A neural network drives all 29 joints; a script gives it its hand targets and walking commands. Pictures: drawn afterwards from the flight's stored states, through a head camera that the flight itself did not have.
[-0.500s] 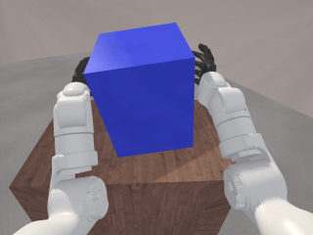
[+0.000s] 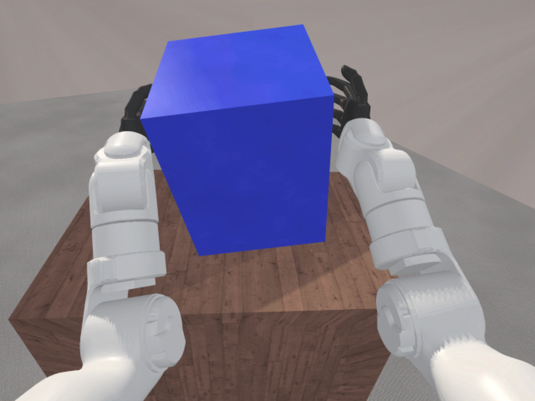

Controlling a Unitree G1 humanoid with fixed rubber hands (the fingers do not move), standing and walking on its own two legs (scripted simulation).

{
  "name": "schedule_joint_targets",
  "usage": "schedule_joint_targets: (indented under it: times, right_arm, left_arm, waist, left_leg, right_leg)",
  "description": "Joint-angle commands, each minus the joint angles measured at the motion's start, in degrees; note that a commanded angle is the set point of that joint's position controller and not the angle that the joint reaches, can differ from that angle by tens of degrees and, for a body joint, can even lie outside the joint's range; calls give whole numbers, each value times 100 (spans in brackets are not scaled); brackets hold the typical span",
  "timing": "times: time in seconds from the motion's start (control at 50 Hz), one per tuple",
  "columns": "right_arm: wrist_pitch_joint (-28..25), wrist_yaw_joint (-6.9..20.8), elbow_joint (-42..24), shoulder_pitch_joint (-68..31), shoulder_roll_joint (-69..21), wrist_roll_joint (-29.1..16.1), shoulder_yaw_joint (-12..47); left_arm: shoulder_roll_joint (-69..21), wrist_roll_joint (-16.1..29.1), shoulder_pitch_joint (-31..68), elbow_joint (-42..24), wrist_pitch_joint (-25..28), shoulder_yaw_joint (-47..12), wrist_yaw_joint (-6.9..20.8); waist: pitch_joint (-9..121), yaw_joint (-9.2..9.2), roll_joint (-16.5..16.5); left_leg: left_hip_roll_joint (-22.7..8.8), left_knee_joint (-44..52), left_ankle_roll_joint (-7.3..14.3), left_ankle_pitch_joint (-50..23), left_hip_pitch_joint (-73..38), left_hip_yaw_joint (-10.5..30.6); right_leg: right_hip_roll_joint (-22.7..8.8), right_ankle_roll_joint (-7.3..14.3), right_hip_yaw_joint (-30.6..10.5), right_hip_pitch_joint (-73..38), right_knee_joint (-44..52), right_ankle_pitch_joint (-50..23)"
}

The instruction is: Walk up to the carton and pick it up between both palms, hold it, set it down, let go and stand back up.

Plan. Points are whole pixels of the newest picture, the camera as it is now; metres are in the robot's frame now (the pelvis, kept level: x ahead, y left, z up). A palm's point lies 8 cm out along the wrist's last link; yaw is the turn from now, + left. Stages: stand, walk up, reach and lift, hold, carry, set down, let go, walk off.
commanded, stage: set down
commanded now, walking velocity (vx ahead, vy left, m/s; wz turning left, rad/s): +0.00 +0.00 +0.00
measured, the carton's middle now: (249, 144) +0.41 +0.00 +0.26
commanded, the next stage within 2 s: none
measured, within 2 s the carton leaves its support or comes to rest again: neither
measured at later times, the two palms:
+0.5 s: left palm (146, 186) +0.38 +0.15 +0.20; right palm (336, 177) +0.38 -0.13 +0.22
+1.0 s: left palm (148, 195) +0.39 +0.16 +0.18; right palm (330, 185) +0.39 -0.13 +0.20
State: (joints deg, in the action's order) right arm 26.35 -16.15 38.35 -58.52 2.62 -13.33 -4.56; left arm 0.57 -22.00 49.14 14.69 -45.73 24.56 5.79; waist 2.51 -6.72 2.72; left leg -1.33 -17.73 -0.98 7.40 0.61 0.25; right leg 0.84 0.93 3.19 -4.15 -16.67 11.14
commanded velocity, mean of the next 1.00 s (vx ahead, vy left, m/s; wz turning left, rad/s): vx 0.00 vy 0.00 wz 0.00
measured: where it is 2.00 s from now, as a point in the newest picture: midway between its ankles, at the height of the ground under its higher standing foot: outside the picture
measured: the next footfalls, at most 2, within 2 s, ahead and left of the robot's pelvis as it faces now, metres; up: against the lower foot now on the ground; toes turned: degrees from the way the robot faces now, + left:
none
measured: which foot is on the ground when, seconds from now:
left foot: down 0.00-1.00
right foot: down 0.00-1.00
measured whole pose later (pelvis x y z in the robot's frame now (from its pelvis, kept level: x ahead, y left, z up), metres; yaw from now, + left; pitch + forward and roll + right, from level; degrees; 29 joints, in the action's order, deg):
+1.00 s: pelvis +0.00 +0.01 +0.00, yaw +0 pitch -10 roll +0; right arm -1.5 -8.1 45.5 -46.4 -3.0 2.3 -15.3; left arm -2.9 -23.2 42.4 24.1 -26.9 22.9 4.1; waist -5.7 -4.3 4.9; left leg -0.3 -16.9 -0.3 7.2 -0.5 0.2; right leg -0.2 0.0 3.4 -5.7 -15.1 10.6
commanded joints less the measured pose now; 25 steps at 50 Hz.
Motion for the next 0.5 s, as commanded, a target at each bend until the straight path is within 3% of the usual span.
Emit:
schedule_joint_targets:
  times: [0.0, 0.08, 0.16, 0.2, 0.24, 0.28, 0.36, 0.38, 0.48]
  right_arm:
    - [-811, 871, -790, -3596, -2854, -26, 1063]
    - [-1479, 1016, -573, -3148, -2567, 634, 562]
    - [-1951, 1064, -551, -2730, -2397, 908, 488]
    - [-2195, 1087, -558, -2705, -2297, 1024, 496]
    - [-2430, 1124, -744, -2712, -2346, 1063, 629]
    - [-2597, 1130, -888, -2588, -2383, 1059, 815]
    - [-2951, 1148, -1419, -2800, -2638, 849, 1338]
    - [-3018, 1146, -1559, -2836, -2676, 778, 1485]
    - [-2893, 1244, -902, -2604, -2565, 1107, 1181]
  left_arm:
    - [-2434, 573, 4038, -35, 732, -1870, 999]
    - [-2272, 218, 3555, 148, 1019, -1616, 1125]
    - [-2333, 148, 3048, 106, 1138, -1691, 1193]
    - [-2404, 145, 2892, 161, 1207, -1790, 1159]
    - [-2524, 207, 2801, -78, 1288, -1927, 1084]
    - [-2514, 308, 2812, -364, 1383, -2171, 993]
    - [-2931, 707, 3203, -1009, 1700, -2984, 730]
    - [-2990, 738, 3148, -1090, 1761, -3137, 661]
    - [-2812, 626, 3076, -339, 1801, -2875, 535]
  waist:
    - [1320, 37, -316]
    - [1070, -31, -261]
    - [714, -143, -366]
    - [667, -99, -313]
    - [737, -33, -325]
    - [1029, -81, -224]
    - [2091, -132, -461]
    - [2278, -75, -526]
    - [1668, 66, -396]
  left_leg:
    - [360, 280, 142, -278, -719, -314]
    - [323, 372, 121, -269, -989, -437]
    - [312, 272, 2, -843, -1176, -481]
    - [266, 235, -24, -955, -1251, -490]
    - [257, 126, -76, -1348, -1259, -540]
    - [260, 8, -45, -1590, -1332, -530]
    - [260, -323, -191, -2383, -1759, -443]
    - [289, -380, -209, -2519, -1827, -413]
    - [218, 0, -28, -981, -1236, -377]
  right_leg:
    - [133, -441, 194, 138, 385, -409]
    - [93, -418, 341, 26, 438, -322]
    - [102, -372, 526, -114, 439, -685]
    - [133, -344, 613, -112, 428, -627]
    - [169, -325, 675, -219, 402, -833]
    - [137, -347, 656, -285, 360, -1117]
    - [189, -360, 665, -356, 148, -1915]
    - [185, -338, 651, -341, 142, -2045]
    - [54, -358, 598, 42, 268, -1054]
